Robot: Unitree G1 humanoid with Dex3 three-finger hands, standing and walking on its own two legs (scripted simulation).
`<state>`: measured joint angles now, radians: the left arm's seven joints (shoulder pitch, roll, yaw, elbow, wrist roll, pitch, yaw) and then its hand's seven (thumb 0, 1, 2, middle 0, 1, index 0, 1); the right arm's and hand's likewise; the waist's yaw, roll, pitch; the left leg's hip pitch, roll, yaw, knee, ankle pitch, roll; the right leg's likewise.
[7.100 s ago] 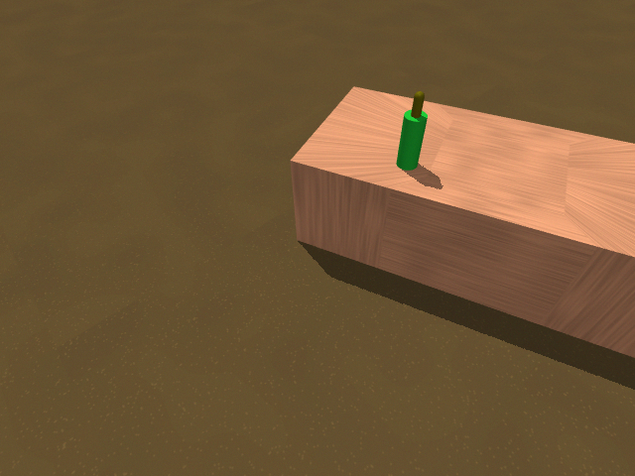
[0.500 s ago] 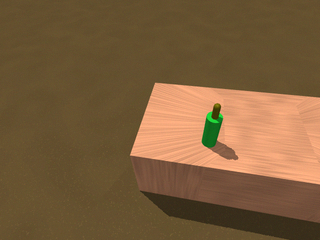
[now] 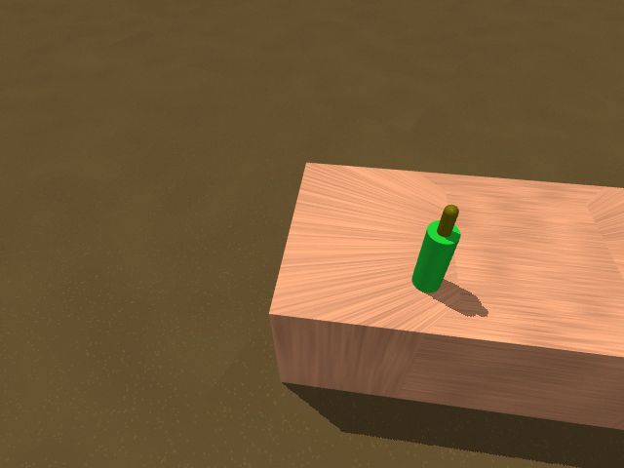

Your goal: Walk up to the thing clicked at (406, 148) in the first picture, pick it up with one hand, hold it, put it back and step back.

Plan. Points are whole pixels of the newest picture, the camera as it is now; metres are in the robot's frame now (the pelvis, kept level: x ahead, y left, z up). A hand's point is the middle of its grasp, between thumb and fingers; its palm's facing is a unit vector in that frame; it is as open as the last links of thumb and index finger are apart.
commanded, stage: walk up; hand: right
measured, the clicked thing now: (438, 247) +0.63 -0.26 -0.21
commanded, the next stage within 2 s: none
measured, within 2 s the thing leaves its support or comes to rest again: neither
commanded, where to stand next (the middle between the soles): +0.22 +0.03 m, yaw -10 degrees
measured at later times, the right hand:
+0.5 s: hand out of the picture +0.12 -0.23 -0.16, palm faces +0.14 +0.93 -0.33, open 7.4 cm
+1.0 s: hand (504, 425) +0.23 -0.24 -0.13, palm faces +0.16 +0.86 -0.49, open 7.4 cm
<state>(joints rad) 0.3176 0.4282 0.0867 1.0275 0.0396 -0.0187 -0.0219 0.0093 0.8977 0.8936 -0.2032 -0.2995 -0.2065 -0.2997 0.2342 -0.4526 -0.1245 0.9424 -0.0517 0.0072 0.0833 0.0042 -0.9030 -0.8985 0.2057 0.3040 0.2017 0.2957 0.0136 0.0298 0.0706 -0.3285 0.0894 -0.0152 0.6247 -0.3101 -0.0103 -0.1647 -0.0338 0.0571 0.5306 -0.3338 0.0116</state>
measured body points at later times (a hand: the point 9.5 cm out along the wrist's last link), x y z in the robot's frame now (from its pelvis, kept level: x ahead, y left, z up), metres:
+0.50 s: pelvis +0.15 +0.03 -0.01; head +0.19 +0.01 +0.44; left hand +0.30 +0.33 -0.11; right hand +0.11 -0.28 -0.14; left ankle +0.07 +0.14 -0.72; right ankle +0.21 -0.08 -0.73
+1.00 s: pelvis +0.20 +0.05 -0.01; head +0.27 +0.07 +0.44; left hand +0.37 +0.35 -0.14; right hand +0.22 -0.29 -0.10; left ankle +0.28 +0.18 -0.73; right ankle +0.14 -0.09 -0.67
